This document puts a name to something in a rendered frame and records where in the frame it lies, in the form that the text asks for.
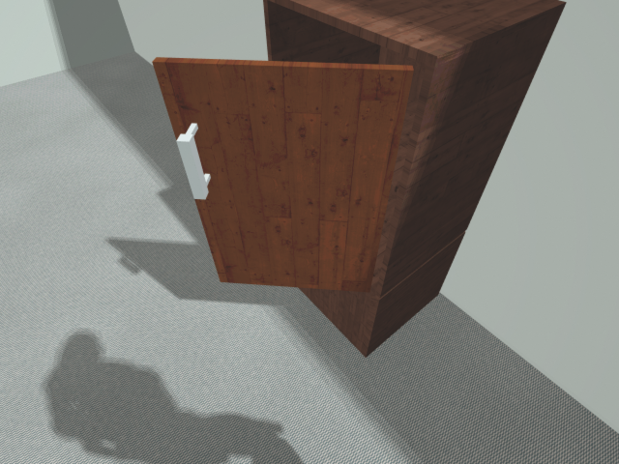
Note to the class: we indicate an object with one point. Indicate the handle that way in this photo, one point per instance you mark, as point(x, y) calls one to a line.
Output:
point(190, 157)

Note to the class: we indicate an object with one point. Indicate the cupboard door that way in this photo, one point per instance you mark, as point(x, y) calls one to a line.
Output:
point(301, 157)

